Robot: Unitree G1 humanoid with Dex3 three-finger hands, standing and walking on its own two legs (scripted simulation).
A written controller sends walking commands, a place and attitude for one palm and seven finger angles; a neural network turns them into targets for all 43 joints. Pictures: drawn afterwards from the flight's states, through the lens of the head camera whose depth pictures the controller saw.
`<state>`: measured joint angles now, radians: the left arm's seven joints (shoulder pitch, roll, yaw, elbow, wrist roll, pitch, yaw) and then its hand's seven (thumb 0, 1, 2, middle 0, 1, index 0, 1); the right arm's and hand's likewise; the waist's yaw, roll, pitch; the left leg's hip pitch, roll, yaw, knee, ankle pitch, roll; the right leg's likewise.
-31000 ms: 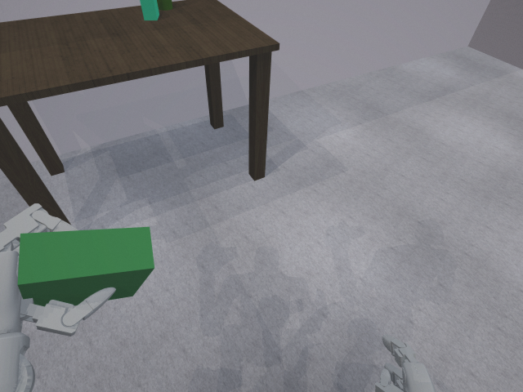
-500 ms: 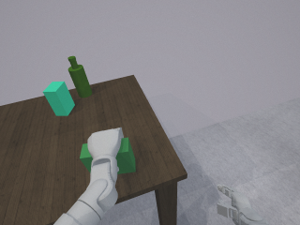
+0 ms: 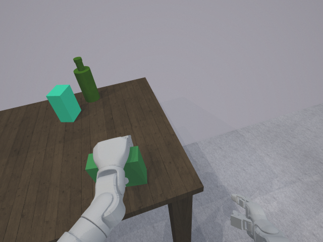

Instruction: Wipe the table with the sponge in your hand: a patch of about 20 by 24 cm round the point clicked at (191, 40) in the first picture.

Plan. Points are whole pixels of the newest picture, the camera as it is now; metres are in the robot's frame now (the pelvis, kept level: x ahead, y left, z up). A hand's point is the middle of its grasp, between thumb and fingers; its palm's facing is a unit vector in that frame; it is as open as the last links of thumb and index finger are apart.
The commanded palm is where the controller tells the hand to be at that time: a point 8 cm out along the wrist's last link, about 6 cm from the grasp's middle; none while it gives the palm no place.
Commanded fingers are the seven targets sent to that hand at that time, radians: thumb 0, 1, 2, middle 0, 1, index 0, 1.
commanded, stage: slide back across to the middle lane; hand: left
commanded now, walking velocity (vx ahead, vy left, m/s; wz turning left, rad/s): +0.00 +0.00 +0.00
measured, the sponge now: (121, 172) +0.30 +0.16 +0.02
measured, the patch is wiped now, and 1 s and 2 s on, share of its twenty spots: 1.00 1.00 1.00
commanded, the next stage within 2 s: wipe forward along the middle lane in 0.52 s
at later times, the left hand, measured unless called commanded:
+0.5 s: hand (104, 169) +0.27 +0.18 +0.07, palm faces +0.07 -0.21 -0.97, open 9.2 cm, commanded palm +0.22 +0.20 +0.12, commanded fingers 0.00 0.10 1.30 -1.20 -1.60 -1.20 -1.60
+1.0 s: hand (93, 164) +0.29 +0.23 +0.06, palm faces +0.00 -0.10 -0.99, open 9.3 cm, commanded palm +0.26 +0.23 +0.10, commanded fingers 0.00 0.10 1.30 -1.20 -1.60 -1.20 -1.60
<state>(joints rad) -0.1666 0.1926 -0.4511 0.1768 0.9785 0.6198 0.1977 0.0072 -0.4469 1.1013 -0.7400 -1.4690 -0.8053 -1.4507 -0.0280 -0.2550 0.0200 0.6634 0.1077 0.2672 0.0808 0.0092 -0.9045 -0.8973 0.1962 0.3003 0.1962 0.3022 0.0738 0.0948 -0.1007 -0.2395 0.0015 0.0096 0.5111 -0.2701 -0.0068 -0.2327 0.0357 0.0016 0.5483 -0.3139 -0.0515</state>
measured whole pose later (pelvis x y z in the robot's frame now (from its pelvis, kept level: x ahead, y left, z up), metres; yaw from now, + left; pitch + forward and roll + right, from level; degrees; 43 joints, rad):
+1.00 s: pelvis +0.00 +0.00 +0.00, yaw +0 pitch +0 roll +1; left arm -0.11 0.32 -0.25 0.17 0.94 0.52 0.12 -0.04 -0.49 1.12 -0.79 -1.44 -0.85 -1.39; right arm 0.01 -0.27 0.04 0.67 0.10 0.18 -0.01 0.01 -0.90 -0.90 0.20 0.30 0.20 0.30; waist 0.07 0.10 -0.06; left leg -0.22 0.01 0.01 0.46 -0.25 -0.01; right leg -0.21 0.05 0.01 0.49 -0.28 -0.06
